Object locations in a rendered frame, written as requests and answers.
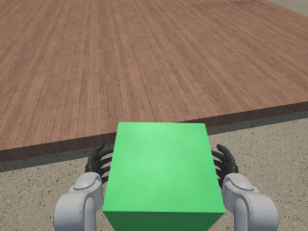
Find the left robot hand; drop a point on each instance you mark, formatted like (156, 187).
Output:
(95, 163)

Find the carton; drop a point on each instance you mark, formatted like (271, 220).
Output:
(162, 178)

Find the robot right forearm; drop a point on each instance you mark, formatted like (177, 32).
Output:
(252, 210)

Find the robot left forearm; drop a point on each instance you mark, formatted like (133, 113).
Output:
(76, 209)

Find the right robot hand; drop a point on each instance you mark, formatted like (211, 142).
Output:
(227, 164)

